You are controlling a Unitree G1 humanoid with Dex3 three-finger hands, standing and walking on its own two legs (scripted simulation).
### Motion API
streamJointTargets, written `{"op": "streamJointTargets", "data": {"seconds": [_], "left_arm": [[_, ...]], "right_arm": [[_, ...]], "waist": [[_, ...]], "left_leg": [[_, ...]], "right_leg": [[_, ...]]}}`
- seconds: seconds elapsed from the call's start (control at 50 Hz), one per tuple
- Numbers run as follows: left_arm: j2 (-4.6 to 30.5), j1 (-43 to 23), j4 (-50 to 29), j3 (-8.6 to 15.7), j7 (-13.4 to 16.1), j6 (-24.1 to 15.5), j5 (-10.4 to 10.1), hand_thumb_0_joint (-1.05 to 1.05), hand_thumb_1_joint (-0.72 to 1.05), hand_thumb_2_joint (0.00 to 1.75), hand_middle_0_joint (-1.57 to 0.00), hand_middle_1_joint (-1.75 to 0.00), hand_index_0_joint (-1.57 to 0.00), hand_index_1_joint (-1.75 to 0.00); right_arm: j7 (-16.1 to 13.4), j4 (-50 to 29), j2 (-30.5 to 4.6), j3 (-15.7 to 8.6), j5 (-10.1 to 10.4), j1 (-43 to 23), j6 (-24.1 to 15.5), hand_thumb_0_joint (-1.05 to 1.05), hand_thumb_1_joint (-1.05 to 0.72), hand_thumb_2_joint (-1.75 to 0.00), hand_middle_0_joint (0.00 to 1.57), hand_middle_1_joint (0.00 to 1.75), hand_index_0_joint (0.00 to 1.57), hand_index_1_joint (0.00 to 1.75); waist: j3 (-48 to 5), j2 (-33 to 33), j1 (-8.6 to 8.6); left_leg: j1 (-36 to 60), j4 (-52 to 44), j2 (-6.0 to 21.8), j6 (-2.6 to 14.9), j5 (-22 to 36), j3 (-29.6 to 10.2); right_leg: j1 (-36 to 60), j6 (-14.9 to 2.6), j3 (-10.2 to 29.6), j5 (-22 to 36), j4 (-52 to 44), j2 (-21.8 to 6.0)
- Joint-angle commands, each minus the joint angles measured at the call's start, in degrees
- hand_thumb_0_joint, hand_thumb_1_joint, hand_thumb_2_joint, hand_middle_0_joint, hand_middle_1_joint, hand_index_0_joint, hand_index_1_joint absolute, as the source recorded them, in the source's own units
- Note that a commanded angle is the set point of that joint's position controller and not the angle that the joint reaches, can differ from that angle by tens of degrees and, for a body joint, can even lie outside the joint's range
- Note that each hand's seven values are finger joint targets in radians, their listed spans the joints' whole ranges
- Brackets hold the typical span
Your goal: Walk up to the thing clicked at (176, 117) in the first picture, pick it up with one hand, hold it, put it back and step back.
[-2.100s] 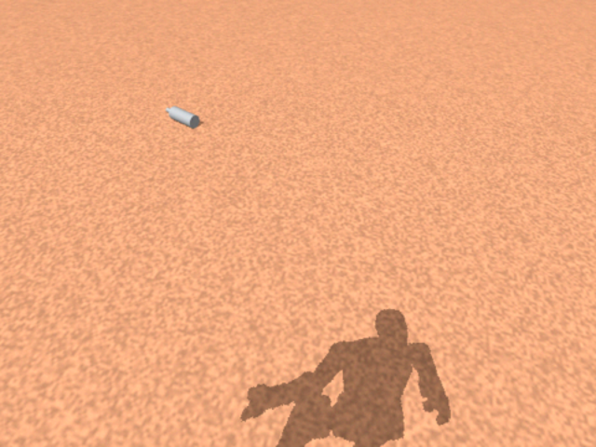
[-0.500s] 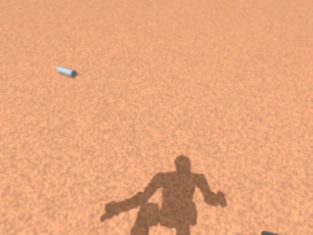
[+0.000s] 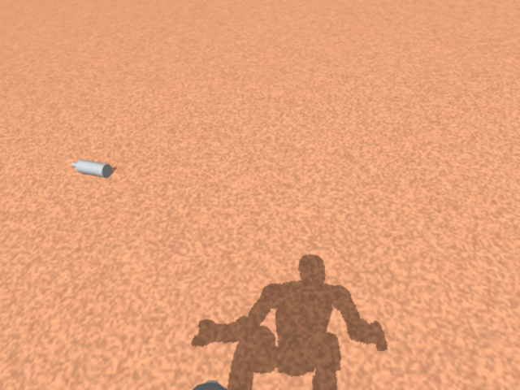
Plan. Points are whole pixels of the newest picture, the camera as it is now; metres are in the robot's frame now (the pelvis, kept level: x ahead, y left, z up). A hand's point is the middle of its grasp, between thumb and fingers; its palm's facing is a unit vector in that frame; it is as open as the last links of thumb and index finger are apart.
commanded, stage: walk up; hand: left
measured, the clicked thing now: (90, 167) +1.46 +1.04 -0.72
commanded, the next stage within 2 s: none
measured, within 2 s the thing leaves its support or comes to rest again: neither
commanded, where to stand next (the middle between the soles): +1.01 +0.85 m, yaw -17 degrees
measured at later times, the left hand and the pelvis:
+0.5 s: hand (53, 292) +0.36 +0.44 -0.12, palm faces -0.19 -0.87 -0.46, open 7.4 cm; pelvis +0.25 +0.16 +0.01, yaw -7 degrees
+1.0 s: hand (19, 234) +0.54 +0.63 -0.15, palm faces -0.15 -0.83 -0.54, open 7.4 cm; pelvis +0.46 +0.31 -0.02, yaw -8 degrees
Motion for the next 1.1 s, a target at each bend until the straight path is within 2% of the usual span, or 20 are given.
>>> {"op": "streamJointTargets", "data": {"seconds": [0.0,0.12,0.14,0.16,0.18,0.22,0.28,0.42,0.48,0.52,0.54,0.56,0.58,0.7,0.84,0.9,0.92,0.94,0.96,1.08], "left_arm": [[21.4,-1.1,-4.0,6.1,1.7,-2.7,0.4,0.00,0.90,0.90,-0.20,-0.30,-0.20,-0.30],[20.3,-3.4,-3.5,5.1,2.0,-1.8,1.4,0.00,0.90,0.90,-0.20,-0.30,-0.20,-0.30],[15.7,0.0,-3.3,3.7,2.1,-1.5,1.4,0.00,0.90,0.90,-0.20,-0.30,-0.20,-0.30],[11.2,2.3,-4.2,2.3,2.2,-1.3,-0.8,0.00,0.90,0.90,-0.20,-0.30,-0.20,-0.30],[13.8,2.6,-2.8,2.2,3.4,-1.0,-0.5,0.00,0.90,0.90,-0.20,-0.30,-0.20,-0.30],[16.8,3.5,0.6,2.8,2.6,-0.9,-1.3,0.00,0.90,0.90,-0.20,-0.30,-0.20,-0.30],[16.6,6.7,3.3,3.3,2.1,-0.3,-1.0,0.00,0.90,0.90,-0.20,-0.30,-0.20,-0.30],[13.4,0.9,-0.2,3.4,1.3,0.5,-0.4,0.00,0.90,0.90,-0.20,-0.30,-0.20,-0.30],[13.0,1.0,-0.4,4.0,1.2,0.3,-0.4,0.00,0.90,0.90,-0.20,-0.30,-0.20,-0.30],[14.5,9.8,1.6,5.4,2.1,0.2,-0.1,0.00,0.90,0.90,-0.20,-0.30,-0.20,-0.30],[17.3,15.6,2.4,6.8,2.8,-0.1,0.3,0.00,0.90,0.90,-0.20,-0.30,-0.20,-0.30],[21.3,17.6,1.2,7.6,3.7,-0.2,0.7,0.00,0.90,0.90,-0.20,-0.30,-0.20,-0.30],[22.4,13.3,-1.0,7.0,4.3,0.1,-0.3,0.00,0.90,0.90,-0.20,-0.30,-0.20,-0.30],[19.2,2.2,-3.7,6.2,4.2,-1.4,0.4,0.00,0.90,0.90,-0.20,-0.30,-0.20,-0.30],[23.4,1.8,-3.4,7.0,3.5,-2.2,1.7,0.00,0.90,0.90,-0.20,-0.30,-0.20,-0.30],[21.6,-3.4,-3.9,5.9,3.7,-1.1,2.0,0.00,0.90,0.90,-0.20,-0.30,-0.20,-0.30],[16.8,-0.2,-3.4,4.3,3.7,-0.5,2.1,0.00,0.90,0.90,-0.20,-0.30,-0.20,-0.30],[12.3,0.5,-4.9,2.9,3.9,-0.5,0.3,0.00,0.90,0.90,-0.20,-0.30,-0.20,-0.30],[15.2,-0.6,-3.3,3.2,5.1,-0.3,0.3,0.00,0.90,0.90,-0.20,-0.30,-0.20,-0.30],[15.4,6.1,2.5,3.0,4.2,-0.7,-0.8,0.00,0.90,0.90,-0.20,-0.30,-0.20,-0.30]], "right_arm": [[1.5,-5.5,-11.1,-3.9,-0.2,-3.7,-0.6,0.00,-0.90,-0.90,0.20,0.30,0.20,0.30],[1.4,-2.6,-12.8,-6.2,-0.5,5.7,-1.3,0.00,-0.90,-0.90,0.20,0.30,0.20,0.30],[0.3,-0.4,-16.4,-7.7,-1.1,14.3,-1.7,0.00,-0.90,-0.90,0.20,0.30,0.20,0.30],[-0.7,-1.8,-21.7,-8.4,-0.6,13.8,-2.5,0.00,-0.90,-0.90,0.20,0.30,0.20,0.30],[-1.5,-3.0,-24.1,-9.0,1.0,7.6,-2.1,0.00,-0.90,-0.90,0.20,0.30,0.20,0.30],[-2.2,-5.6,-17.1,-7.2,1.1,1.1,-2.2,0.00,-0.90,-0.90,0.20,0.30,0.20,0.30],[-2.4,-6.0,-13.5,-5.6,0.9,-0.5,-3.0,0.00,-0.90,-0.90,0.20,0.30,0.20,0.30],[-1.9,-8.2,-12.4,-4.6,-0.5,-0.6,-2.4,0.00,-0.90,-0.90,0.20,0.30,0.20,0.30],[-1.7,-9.2,-11.7,-4.1,-0.8,-2.3,-1.6,0.00,-0.90,-0.90,0.20,0.30,0.20,0.30],[-1.8,-10.2,-10.7,-3.6,-0.6,-2.7,-1.4,0.00,-0.90,-0.90,0.20,0.30,0.20,0.30],[-2.0,-10.5,-8.6,-2.9,-0.5,-0.5,-1.6,0.00,-0.90,-0.90,0.20,0.30,0.20,0.30],[-2.1,-10.7,-6.0,-2.0,-0.5,3.5,-1.5,0.00,-0.90,-0.90,0.20,0.30,0.20,0.30],[-2.4,-10.2,-12.3,-3.6,-0.9,3.1,-0.3,0.00,-0.90,-0.90,0.20,0.30,0.20,0.30],[-1.2,-5.8,-12.3,-4.1,-0.2,3.9,0.8,0.00,-0.90,-0.90,0.20,0.30,0.20,0.30],[1.2,-7.3,-11.0,-4.9,-0.4,-3.8,1.0,0.00,-0.90,-0.90,0.20,0.30,0.20,0.30],[0.4,-3.7,-12.1,-6.5,-0.8,6.9,0.8,0.00,-0.90,-0.90,0.20,0.30,0.20,0.30],[-0.2,-1.7,-14.9,-7.7,-1.3,12.2,0.5,0.00,-0.90,-0.90,0.20,0.30,0.20,0.30],[-1.0,-3.5,-21.1,-8.5,-1.2,13.0,-0.1,0.00,-0.90,-0.90,0.20,0.30,0.20,0.30],[-1.6,-4.4,-24.6,-9.2,0.5,8.2,-0.2,0.00,-0.90,-0.90,0.20,0.30,0.20,0.30],[-3.1,-7.5,-13.6,-5.1,-0.3,0.5,-0.8,0.00,-0.90,-0.90,0.20,0.30,0.20,0.30]], "waist": [[2.4,-14.9,0.20],[-4.1,-6.2,-8.09],[-8.5,6.2,-12.11],[-7.3,21.1,-10.61],[-7.3,16.0,-6.82],[-5.0,0.9,-3.70],[-4.3,2.8,-1.77],[-0.2,0.6,-1.50],[0.4,-4.1,0.10],[-4.8,-10.1,5.17],[-8.6,-15.3,8.20],[-10.9,-24.8,7.44],[-9.4,-13.0,6.35],[-1.3,-12.9,-0.01],[-0.6,-14.8,0.49],[-4.4,-8.9,-7.50],[-7.4,2.8,-9.86],[-5.2,18.8,-10.27],[-4.0,14.5,-7.73],[-2.4,5.3,-2.18]], "left_leg": [[1.1,-7.8,2.1,-0.34,6.7,2.0],[27.2,-18.2,-3.5,1.70,4.6,9.0],[36.6,-25.3,-1.7,4.16,-6.6,2.6],[38.7,-41.2,12.3,7.34,-15.3,-26.3],[32.5,-45.3,15.5,11.67,-20.6,-32.8],[26.6,-39.3,11.4,8.95,-12.9,-15.6],[23.3,-38.2,8.1,11.02,-1.8,-5.9],[18.9,-41.7,7.5,13.06,0.3,1.1],[14.3,-36.7,5.4,10.26,3.4,4.6],[11.2,-21.5,2.2,5.84,20.9,9.3],[4.8,-9.0,-0.8,2.90,17.9,10.3],[-7.3,4.2,-6.8,0.10,-13.2,8.8],[-12.5,12.7,-6.5,-1.63,-15.2,-0.8],[-5.6,8.6,0.4,-0.08,-2.7,-4.1],[5.8,-9.5,0.6,0.55,3.2,4.9],[23.8,-16.6,-3.2,1.34,1.8,9.3],[32.3,-21.6,-3.9,2.96,-5.3,5.9],[32.7,-40.0,11.3,7.84,-16.8,-24.3],[27.1,-43.6,15.3,13.54,-21.1,-32.2],[24.0,-30.9,6.5,13.11,17.3,-4.0]], "right_leg": [[-9.1,-11.82,10.6,-8.1,-16.5,-13.4],[-17.9,-7.58,3.5,4.1,4.5,-10.0],[-22.6,-5.00,0.1,5.5,26.5,-5.1],[-36.1,-2.95,1.7,-13.9,38.6,5.3],[-34.7,-5.04,8.4,-13.0,45.2,1.0],[-31.8,-4.24,10.0,-3.4,40.4,-2.8],[-25.5,-2.63,6.8,-1.5,31.1,-5.0],[-17.4,-1.54,0.8,4.6,12.4,-4.4],[-7.2,-2.37,-1.3,8.7,6.1,-2.2],[8.0,-3.85,-1.9,9.9,-0.5,-0.7],[18.3,-5.41,4.7,4.1,-3.9,-4.4],[26.2,-10.72,29.3,-1.3,-9.2,-20.5],[20.9,-18.01,44.6,-11.5,-13.5,-27.2],[0.0,-13.06,16.3,0.1,-12.9,-16.8],[-11.5,-11.33,7.1,-5.6,-10.2,-13.8],[-20.2,-7.89,2.1,-5.5,4.3,-10.9],[-25.3,-6.00,-1.6,-4.9,20.6,-6.2],[-37.9,-2.84,-1.4,-16.1,35.4,4.6],[-36.0,-4.55,6.5,-16.4,41.0,1.1],[-26.0,-1.94,3.6,-7.2,25.8,-3.1]]}}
